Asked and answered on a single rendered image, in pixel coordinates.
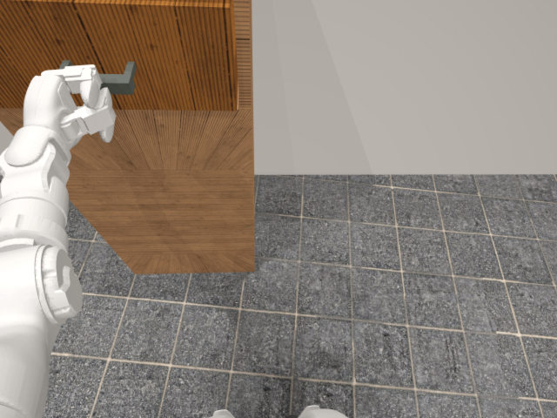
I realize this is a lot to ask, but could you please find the robot left hand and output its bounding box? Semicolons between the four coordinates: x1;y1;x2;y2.
23;64;116;150

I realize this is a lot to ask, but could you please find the handle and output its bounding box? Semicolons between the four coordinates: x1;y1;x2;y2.
59;60;137;95

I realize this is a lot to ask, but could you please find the left robot forearm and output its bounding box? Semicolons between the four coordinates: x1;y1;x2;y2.
0;125;71;254

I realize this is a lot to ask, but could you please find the left robot upper arm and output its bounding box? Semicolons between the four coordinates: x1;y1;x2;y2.
0;245;83;418

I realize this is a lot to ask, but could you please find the drawer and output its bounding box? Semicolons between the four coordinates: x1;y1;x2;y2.
0;0;238;111

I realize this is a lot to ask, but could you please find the cabinet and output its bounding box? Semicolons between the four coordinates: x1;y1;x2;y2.
0;0;255;274

